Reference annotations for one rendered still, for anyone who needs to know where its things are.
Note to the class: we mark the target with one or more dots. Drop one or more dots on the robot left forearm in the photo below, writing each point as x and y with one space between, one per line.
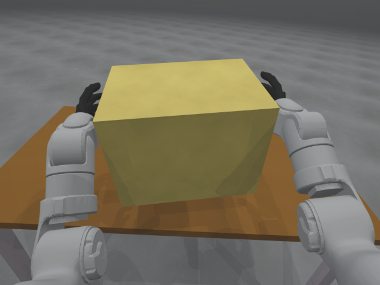
70 170

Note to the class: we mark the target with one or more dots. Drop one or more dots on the table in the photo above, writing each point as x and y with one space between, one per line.
270 214

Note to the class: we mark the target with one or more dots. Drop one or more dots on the robot left upper arm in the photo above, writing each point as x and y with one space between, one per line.
72 256

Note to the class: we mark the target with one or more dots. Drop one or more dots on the robot right forearm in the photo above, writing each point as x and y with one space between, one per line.
317 170

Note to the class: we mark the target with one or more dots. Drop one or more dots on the carton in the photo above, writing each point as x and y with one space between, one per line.
183 131

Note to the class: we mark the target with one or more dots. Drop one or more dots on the robot right upper arm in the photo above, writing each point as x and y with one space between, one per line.
338 229

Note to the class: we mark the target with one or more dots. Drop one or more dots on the robot right hand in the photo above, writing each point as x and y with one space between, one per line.
275 90

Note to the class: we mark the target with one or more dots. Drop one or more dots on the robot left hand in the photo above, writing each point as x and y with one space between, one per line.
87 99

